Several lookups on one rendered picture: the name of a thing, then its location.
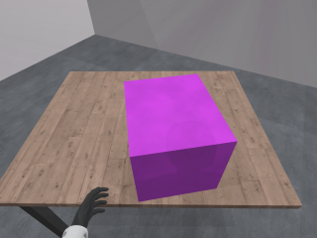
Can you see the table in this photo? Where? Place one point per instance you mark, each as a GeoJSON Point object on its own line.
{"type": "Point", "coordinates": [81, 142]}

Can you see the carton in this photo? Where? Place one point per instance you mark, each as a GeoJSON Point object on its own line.
{"type": "Point", "coordinates": [179, 142]}

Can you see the left robot forearm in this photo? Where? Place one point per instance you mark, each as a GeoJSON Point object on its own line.
{"type": "Point", "coordinates": [75, 231]}

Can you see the left robot hand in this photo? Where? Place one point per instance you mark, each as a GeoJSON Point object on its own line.
{"type": "Point", "coordinates": [86, 211]}

